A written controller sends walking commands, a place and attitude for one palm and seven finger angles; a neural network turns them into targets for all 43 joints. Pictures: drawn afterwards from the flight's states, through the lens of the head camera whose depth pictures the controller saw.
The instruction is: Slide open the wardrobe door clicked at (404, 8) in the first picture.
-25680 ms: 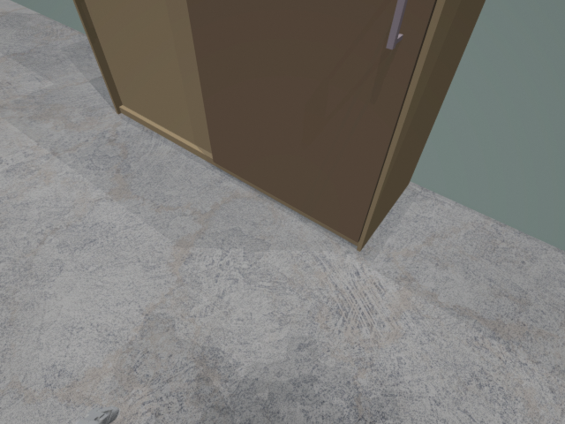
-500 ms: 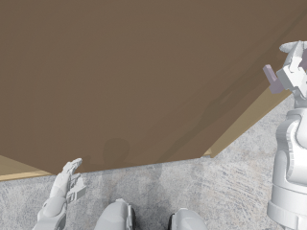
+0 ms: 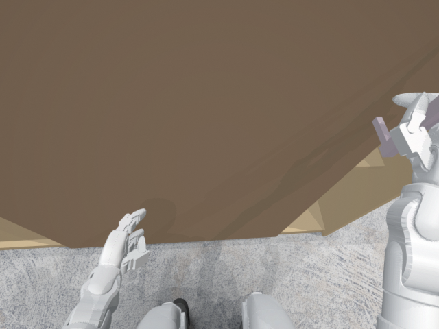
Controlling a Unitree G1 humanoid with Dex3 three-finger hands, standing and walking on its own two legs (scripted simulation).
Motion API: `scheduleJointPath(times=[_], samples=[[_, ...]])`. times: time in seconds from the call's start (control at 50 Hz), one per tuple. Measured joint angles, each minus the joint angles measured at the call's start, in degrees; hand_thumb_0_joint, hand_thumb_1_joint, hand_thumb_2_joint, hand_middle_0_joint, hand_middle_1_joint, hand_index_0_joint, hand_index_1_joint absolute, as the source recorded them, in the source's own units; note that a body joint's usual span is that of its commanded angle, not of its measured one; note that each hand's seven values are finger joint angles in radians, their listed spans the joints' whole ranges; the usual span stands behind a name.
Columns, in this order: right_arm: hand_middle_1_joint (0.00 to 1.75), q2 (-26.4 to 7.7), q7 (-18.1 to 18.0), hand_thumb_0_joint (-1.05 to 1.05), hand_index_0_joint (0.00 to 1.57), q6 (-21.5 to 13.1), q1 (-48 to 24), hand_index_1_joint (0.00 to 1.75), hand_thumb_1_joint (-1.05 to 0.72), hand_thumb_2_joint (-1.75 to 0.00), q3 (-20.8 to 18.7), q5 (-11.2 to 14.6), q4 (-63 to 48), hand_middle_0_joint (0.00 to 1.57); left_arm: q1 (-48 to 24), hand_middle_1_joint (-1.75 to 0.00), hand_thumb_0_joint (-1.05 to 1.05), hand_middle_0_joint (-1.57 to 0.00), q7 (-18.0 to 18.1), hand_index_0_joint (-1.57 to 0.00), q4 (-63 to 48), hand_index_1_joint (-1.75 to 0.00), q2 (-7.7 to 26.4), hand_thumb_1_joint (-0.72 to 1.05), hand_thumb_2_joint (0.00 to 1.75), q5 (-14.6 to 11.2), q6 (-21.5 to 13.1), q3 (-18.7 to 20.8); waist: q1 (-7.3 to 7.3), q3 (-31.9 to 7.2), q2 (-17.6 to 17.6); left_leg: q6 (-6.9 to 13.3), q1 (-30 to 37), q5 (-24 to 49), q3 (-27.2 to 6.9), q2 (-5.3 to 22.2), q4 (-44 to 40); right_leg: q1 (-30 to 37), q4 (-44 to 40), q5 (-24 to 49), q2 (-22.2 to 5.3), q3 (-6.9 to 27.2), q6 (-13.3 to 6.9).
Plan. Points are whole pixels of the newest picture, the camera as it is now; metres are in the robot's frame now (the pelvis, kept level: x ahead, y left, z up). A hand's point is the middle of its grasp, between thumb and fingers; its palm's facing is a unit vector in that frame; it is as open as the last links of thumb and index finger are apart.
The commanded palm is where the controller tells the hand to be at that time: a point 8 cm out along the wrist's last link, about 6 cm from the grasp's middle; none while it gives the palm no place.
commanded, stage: step sideways, sliding the door along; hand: right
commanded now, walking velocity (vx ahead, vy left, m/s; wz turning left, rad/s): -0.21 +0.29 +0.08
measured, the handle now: (427, 98) +0.38 -0.26 +0.21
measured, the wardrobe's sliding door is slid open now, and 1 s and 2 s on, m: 0.23 0.52 0.70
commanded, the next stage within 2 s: stop walking and hold the door there in 1.98 s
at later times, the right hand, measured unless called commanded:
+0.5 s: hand (278, 128) +0.33 -0.06 +0.21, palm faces +0.24 +0.96 -0.14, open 6.1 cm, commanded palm +0.30 -0.07 +0.21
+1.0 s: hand (171, 128) +0.33 +0.06 +0.21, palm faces +0.20 +0.98 -0.04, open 5.7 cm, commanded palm +0.29 +0.05 +0.20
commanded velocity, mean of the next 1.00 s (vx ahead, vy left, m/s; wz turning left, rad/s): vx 0.08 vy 0.30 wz -0.02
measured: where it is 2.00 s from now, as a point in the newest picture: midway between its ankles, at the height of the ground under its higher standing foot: outside the picture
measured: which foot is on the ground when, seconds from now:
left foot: down 0.00-0.12, up 0.14-0.48, down 0.50-0.74, up 0.76-1.00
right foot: up 0.00-0.10, down 0.12-0.50, up 0.52-0.72, down 0.74-1.00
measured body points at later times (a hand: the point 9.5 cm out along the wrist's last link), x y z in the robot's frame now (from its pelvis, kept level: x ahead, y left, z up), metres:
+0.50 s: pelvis -0.05 +0.12 -0.01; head +0.01 +0.12 +0.44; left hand +0.10 +0.33 -0.11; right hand +0.31 -0.11 +0.21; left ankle -0.06 +0.27 -0.74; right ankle -0.02 -0.10 -0.74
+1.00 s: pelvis -0.09 +0.24 +0.01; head -0.02 +0.21 +0.45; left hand +0.05 +0.46 -0.10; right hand +0.31 +0.01 +0.21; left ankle -0.07 +0.44 -0.65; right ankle -0.06 +0.10 -0.74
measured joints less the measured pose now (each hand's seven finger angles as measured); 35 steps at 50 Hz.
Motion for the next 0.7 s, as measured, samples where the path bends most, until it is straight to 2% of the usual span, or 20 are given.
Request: scheduleJointPath(times=[0.02,0.06,0.1,0.12,0.14,0.18,0.22,0.26,0.3,0.36,0.44,0.48,0.5,0.52,0.54,0.58,0.62,0.66,0.7], samples=[[1.41,0.43,-0.15,0.00,0.03,-0.17,0.53,1.27,-0.81,-0.85,0.77,-0.34,-0.85,0.45,-0.15,-0.30,0.01,-0.20,0.39,-0.20,0.25,-0.30,0.54,0.90,0.90,-0.01,0.42,0.39,0.49,-0.22,0.71,0.26,-0.41,0.90,-0.15,0.30,-0.59,-0.31,-1.43,0.44,1.63,-0.92,-0.07],[1.41,0.64,0.04,0.00,0.03,-0.54,1.33,1.25,-0.81,-0.85,2.58,-0.75,-2.31,0.45,0.08,-0.30,0.01,-0.20,0.94,-0.20,0.34,-0.30,1.30,0.91,0.90,0.05,1.65,1.04,1.51,-0.92,2.00,0.58,-1.43,2.10,-0.22,0.40,-0.68,0.79,-8.46,5.70,3.13,-3.47,-0.04],[1.41,-0.22,1.00,0.00,0.04,-0.85,1.75,1.22,-0.81,-0.84,4.43,-0.93,-3.08,0.45,1.27,-0.30,0.01,-0.20,1.29,-0.20,-0.32,-0.30,1.75,0.91,0.90,0.29,3.12,1.51,2.36,-2.56,2.72,0.45,-3.09,1.46,-0.03,-0.53,1.44,3.92,-17.64,18.21,2.28,-6.20,-0.65],[1.41,-0.93,1.72,0.00,0.04,-0.92,1.53,1.21,-0.81,-0.84,5.28,-0.85,-3.09,0.45,2.13,-0.30,0.01,-0.20,1.39,-0.20,-0.83,-0.30,1.91,0.91,0.90,0.43,3.53,1.87,2.74,-3.55,2.53,-0.51,-4.66,0.38,0.01,-1.55,4.37,5.35,-20.45,23.86,1.02,-6.61,-2.80],[1.41,-1.97,2.50,-0.01,0.04,-1.48,0.58,1.20,-0.80,-0.84,6.03,-0.84,-2.25,0.45,2.61,-0.30,0.01,-0.19,1.31,-0.20,-0.92,-0.30,1.38,0.91,0.90,0.53,3.80,2.49,2.74,-3.21,3.52,-1.42,-6.28,-5.52,-1.04,-1.83,9.72,6.14,-20.25,21.62,0.68,-7.13,-3.98],[1.41,-3.30,3.88,-0.01,0.06,-2.33,-0.61,1.21,-0.78,-0.84,6.70,-1.55,-0.70,0.45,3.50,-0.30,0.01,-0.19,0.53,-0.20,-0.67,-0.30,0.14,0.91,0.90,1.28,3.91,2.73,2.60,-2.09,4.91,-2.51,-9.54,-14.99,-3.43,-3.04,22.23,7.44,-19.45,17.46,-0.57,-7.61,-4.02],[1.41,-3.51,4.70,-0.01,0.09,-2.48,-0.97,1.23,-0.76,-0.84,7.13,-1.95,0.39,0.45,4.98,-0.30,0.01,-0.19,-0.31,-0.19,-0.60,-0.30,-0.56,0.91,0.90,1.65,3.29,2.23,2.86,-1.59,4.07,-3.47,-11.88,-16.37,-3.67,-3.76,30.42,8.55,-20.65,17.23,-3.08,-7.04,-2.88],[1.41,-3.50,5.26,0.00,0.12,-2.02,-1.15,1.25,-0.74,-0.84,7.43,-1.97,1.30,0.45,6.50,-0.30,0.01,-0.19,-0.86,-0.20,-0.33,-0.30,-1.14,0.91,0.90,1.64,2.84,1.81,2.44,-1.50,2.68,-4.24,-13.05,-13.93,-3.19,-3.04,33.06,9.79,-22.92,18.89,-5.86,-7.04,-1.34],[1.41,-3.69,5.78,0.01,0.15,-1.37,-1.46,1.28,-0.73,-0.84,7.51,-1.90,2.48,0.45,7.91,-0.30,0.01,-0.19,-1.10,-0.20,0.09,-0.30,-1.85,0.91,0.90,1.56,2.91,1.43,1.78,-1.87,1.60,-4.96,-12.95,-10.99,-2.89,-1.61,31.89,10.86,-25.17,20.44,-8.26,-7.46,-0.41],[1.41,-5.14,6.59,0.01,0.20,-0.74,-2.34,1.32,-0.73,-0.85,7.11,-1.97,4.63,0.45,9.52,-0.30,0.01,-0.20,-0.98,-0.20,0.62,-0.30,-3.05,0.90,0.90,1.29,3.30,0.68,1.32,-2.77,0.47,-5.79,-10.30,-8.83,-2.33,0.07,25.89,11.71,-27.77,22.38,-11.21,-7.89,1.38],[1.41,-7.34,6.29,0.01,0.26,-0.71,-4.35,1.35,-0.75,-0.86,5.12,-0.98,8.56,0.45,10.80,-0.30,0.01,-0.20,-0.84,-0.20,0.80,-0.30,-3.89,0.90,0.90,0.72,3.13,-0.29,1.01,-3.89,-0.72,-5.93,-3.09,-8.54,-1.17,0.04,13.06,10.73,-28.17,23.83,-14.13,-7.52,4.26],[1.41,-8.59,5.69,0.00,0.25,-0.04,-6.11,1.37,-0.74,-0.86,3.64,-0.71,10.71,0.45,11.14,-0.30,0.01,-0.20,-0.81,-0.20,0.66,-0.30,-3.97,0.90,0.90,0.26,2.84,-0.79,0.76,-4.40,-0.18,-5.73,1.96,-4.47,-0.57,-0.01,4.15,8.97,-25.73,23.29,-14.52,-7.05,5.59],[1.41,-9.51,5.32,-0.01,0.25,0.64,-7.37,1.37,-0.74,-0.86,2.87,-0.74,11.81,0.45,11.28,-0.30,0.01,-0.20,-0.79,-0.20,0.52,-0.30,-4.06,0.90,0.90,-0.09,2.74,-1.14,0.74,-5.00,1.25,-4.86,4.38,-1.03,-0.68,0.75,-0.41,7.27,-23.18,22.30,-13.76,-6.92,5.00],[1.41,-9.07,4.68,-0.01,0.24,0.70,-8.21,1.37,-0.74,-0.86,1.58,-0.90,12.76,0.45,10.17,-0.30,0.01,-0.20,-0.64,-0.20,0.95,-0.30,-3.05,0.90,0.90,-0.34,2.83,-1.29,1.22,-4.68,0.32,-3.27,4.16,-2.20,-0.16,0.26,-0.39,4.88,-19.06,18.56,-13.69,-5.21,2.84],[1.41,-8.05,3.79,-0.01,0.23,0.70,-8.69,1.37,-0.75,-0.86,0.53,-0.91,13.37,0.45,8.69,-0.30,0.01,-0.20,-0.19,-0.20,1.64,-0.30,-1.65,0.90,0.90,-0.31,3.11,-1.05,2.05,-3.91,-1.22,-2.58,3.24,-3.53,0.43,-0.20,1.22,2.30,-13.73,12.81,-12.40,-2.69,1.31],[1.41,-6.48,2.62,-0.01,0.22,1.90,-9.54,1.36,-0.76,-0.86,-0.19,-0.09,13.60,0.45,6.57,-0.30,0.01,-0.20,0.99,-0.20,2.99,-0.30,0.44,0.90,0.90,-0.31,3.79,-0.08,2.97,-2.98,-1.54,-2.18,1.69,-4.68,0.55,0.75,3.10,-2.33,-1.52,4.39,-6.75,-0.77,-0.02],[1.41,-5.82,2.04,0.00,0.22,2.60,-10.24,1.36,-0.77,-0.85,-0.06,-0.02,13.70,0.45,5.33,-0.30,0.01,-0.20,2.25,-0.20,3.79,-0.30,1.81,0.90,0.90,-0.13,4.74,0.45,3.63,-2.64,-0.31,-1.84,1.09,-4.31,0.46,1.79,3.08,-4.96,6.10,2.00,-1.97,-2.62,-0.66],[1.41,-5.62,1.97,0.00,0.23,2.52,-11.05,1.37,-0.78,-0.84,0.68,-0.49,14.05,0.45,5.00,-0.30,0.01,-0.20,3.00,-0.20,3.97,-0.30,2.61,0.91,0.90,0.13,5.99,0.58,4.24,-3.03,1.21,-1.31,0.70,-3.73,0.86,2.16,2.57,-5.04,4.61,3.00,0.78,-5.65,-1.08],[1.41,-5.77,2.45,0.01,0.24,1.99,-12.04,1.37,-0.78,-0.84,1.75,-0.96,14.59,0.45,5.42,-0.30,0.01,-0.20,3.41,-0.20,3.72,-0.30,2.87,0.91,0.90,0.46,6.93,0.55,4.56,-4.20,2.74,-0.80,-0.32,-3.80,1.46,1.74,3.03,-2.86,-3.64,7.34,1.95,-8.56,-1.27]])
